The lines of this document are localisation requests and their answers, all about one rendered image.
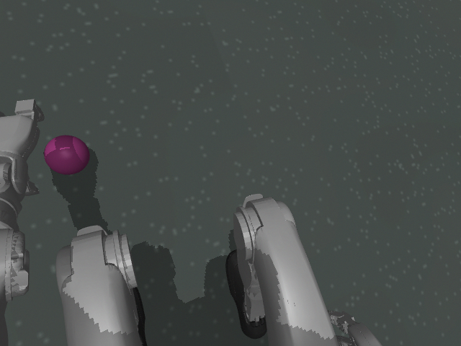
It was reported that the ball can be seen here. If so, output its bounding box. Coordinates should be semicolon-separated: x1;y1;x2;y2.
44;135;90;174

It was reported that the right robot foot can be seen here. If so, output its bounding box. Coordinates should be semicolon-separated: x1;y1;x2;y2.
225;249;267;339

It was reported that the left robot arm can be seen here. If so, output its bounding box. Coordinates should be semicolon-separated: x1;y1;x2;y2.
0;151;30;346

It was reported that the left robot foot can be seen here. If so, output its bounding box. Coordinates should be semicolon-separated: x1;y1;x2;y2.
133;287;147;346

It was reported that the right robot hand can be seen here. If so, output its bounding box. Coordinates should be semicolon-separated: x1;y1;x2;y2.
328;311;382;346

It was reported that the left robot hand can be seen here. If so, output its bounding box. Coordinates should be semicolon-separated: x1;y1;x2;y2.
0;99;45;196

